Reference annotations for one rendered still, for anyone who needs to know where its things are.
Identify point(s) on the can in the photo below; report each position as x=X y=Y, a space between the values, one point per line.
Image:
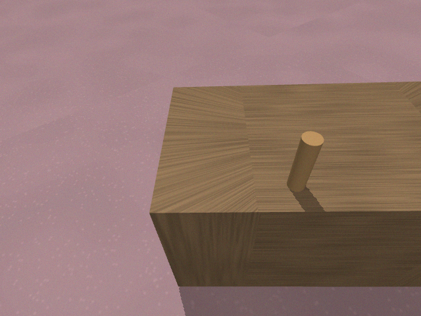
x=307 y=152

